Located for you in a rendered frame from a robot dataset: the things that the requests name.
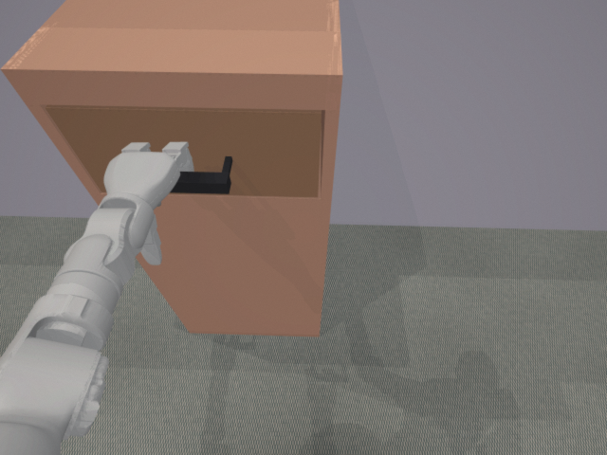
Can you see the left robot forearm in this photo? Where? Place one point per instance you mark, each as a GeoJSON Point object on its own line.
{"type": "Point", "coordinates": [78, 307]}

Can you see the cabinet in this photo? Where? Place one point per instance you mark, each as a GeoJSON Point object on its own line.
{"type": "Point", "coordinates": [231, 264]}

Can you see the left robot hand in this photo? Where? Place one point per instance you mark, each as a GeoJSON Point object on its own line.
{"type": "Point", "coordinates": [150, 176]}

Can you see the drawer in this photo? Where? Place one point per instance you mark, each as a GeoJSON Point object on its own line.
{"type": "Point", "coordinates": [275, 152]}

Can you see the left robot upper arm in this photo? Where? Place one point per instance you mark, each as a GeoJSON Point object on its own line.
{"type": "Point", "coordinates": [50, 391]}

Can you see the handle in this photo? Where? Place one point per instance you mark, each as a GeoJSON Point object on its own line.
{"type": "Point", "coordinates": [203, 182]}

